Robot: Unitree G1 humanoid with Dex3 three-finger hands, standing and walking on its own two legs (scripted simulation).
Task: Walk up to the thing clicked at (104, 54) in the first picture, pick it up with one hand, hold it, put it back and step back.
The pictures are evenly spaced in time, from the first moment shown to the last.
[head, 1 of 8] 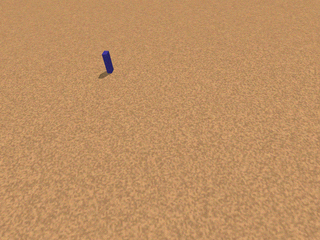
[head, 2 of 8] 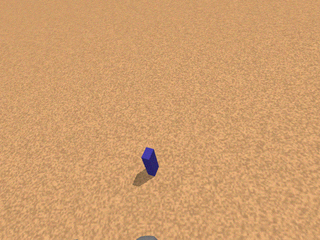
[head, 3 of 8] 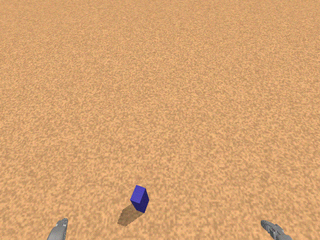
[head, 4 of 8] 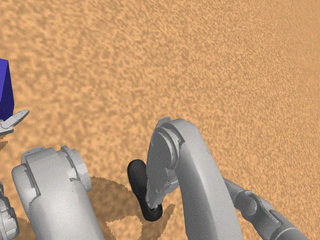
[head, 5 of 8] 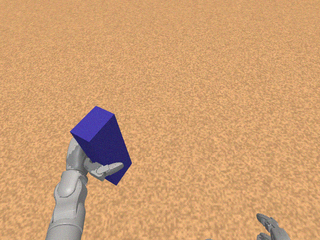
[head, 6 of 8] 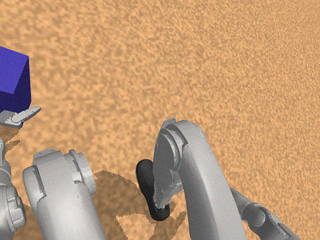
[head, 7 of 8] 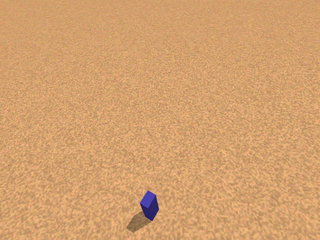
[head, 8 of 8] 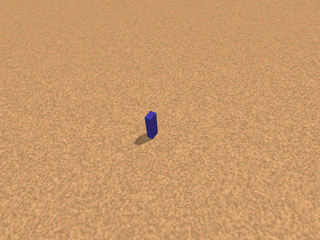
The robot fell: no
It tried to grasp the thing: yes
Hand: left
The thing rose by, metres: 0.67
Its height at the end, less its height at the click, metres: +0.00
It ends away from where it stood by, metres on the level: 0.01
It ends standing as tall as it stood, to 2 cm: yes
